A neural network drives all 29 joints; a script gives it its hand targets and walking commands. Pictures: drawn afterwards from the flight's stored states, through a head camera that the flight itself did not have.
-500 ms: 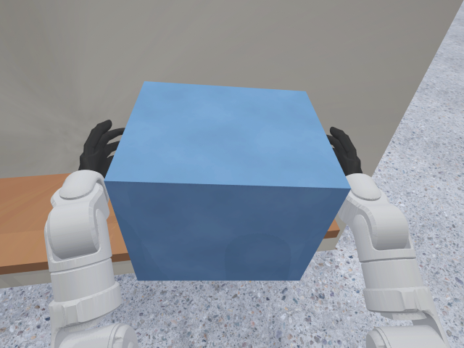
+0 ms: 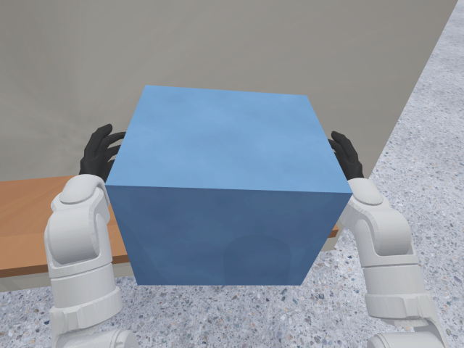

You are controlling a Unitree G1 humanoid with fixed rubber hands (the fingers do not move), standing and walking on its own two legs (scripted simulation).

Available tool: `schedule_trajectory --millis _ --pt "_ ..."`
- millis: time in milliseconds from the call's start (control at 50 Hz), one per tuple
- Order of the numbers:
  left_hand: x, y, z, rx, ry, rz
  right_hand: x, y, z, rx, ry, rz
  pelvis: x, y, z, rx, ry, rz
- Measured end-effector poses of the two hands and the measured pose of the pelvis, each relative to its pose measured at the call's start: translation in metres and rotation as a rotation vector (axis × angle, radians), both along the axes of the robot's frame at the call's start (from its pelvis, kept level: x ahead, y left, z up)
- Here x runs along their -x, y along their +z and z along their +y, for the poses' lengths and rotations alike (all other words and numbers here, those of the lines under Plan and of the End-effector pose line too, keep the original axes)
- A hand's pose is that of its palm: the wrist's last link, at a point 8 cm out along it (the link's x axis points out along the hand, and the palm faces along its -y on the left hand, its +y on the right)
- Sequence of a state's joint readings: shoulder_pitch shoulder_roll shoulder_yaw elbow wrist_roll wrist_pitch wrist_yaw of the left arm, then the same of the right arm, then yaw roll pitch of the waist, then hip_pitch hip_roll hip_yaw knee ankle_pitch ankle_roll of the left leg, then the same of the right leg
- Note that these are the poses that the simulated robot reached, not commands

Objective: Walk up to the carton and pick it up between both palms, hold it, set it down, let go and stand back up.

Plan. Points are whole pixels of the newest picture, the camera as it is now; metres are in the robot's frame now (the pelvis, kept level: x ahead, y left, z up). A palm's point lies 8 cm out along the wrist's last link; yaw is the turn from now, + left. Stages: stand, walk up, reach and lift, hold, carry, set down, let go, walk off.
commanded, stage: hold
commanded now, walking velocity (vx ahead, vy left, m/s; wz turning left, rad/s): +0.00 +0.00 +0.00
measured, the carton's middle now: (224, 187) +0.38 +0.01 +0.11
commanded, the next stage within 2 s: set down in 1.32 s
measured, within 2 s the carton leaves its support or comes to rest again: neither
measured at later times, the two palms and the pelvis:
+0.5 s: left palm (95, 173) +0.33 +0.20 +0.19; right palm (346, 176) +0.35 -0.18 +0.17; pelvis +0.00 +0.00 +0.00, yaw +0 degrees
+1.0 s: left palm (98, 173) +0.33 +0.20 +0.19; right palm (349, 178) +0.34 -0.19 +0.17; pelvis +0.00 +0.00 +0.00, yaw +0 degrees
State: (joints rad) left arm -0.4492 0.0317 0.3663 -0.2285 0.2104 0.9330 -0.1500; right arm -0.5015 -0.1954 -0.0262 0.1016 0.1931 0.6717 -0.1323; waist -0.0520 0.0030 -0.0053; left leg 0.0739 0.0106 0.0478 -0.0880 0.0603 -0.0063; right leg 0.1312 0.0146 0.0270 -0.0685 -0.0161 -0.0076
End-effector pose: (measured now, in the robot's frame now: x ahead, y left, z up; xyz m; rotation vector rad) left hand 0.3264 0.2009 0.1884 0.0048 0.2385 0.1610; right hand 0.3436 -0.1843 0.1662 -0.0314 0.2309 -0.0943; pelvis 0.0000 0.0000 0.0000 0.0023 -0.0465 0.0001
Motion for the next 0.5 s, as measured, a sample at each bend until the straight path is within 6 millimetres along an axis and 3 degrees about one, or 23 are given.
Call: schedule_trajectory --millis 160,360,500 --pt "-0.007 0.004 0.002 0.002 0.002 -0.01 -0.008 0.005 0.002 0.002 0.003 -0.011 0.002 0.0 -0.001 0.001 0.007 0.021" --pt "-0.001 -0.002 0.0 -0.002 -0.004 0.017 0.002 -0.007 0.0 0.0 -0.005 0.018 0.003 0.0 0.0 0.001 0.0 0.009" --pt "-0.004 0.004 0.003 0.01 0.004 -0.007 -0.004 0.004 0.003 0.007 0.002 -0.006 0.005 0.0 0.0 0.003 0.0 0.012"
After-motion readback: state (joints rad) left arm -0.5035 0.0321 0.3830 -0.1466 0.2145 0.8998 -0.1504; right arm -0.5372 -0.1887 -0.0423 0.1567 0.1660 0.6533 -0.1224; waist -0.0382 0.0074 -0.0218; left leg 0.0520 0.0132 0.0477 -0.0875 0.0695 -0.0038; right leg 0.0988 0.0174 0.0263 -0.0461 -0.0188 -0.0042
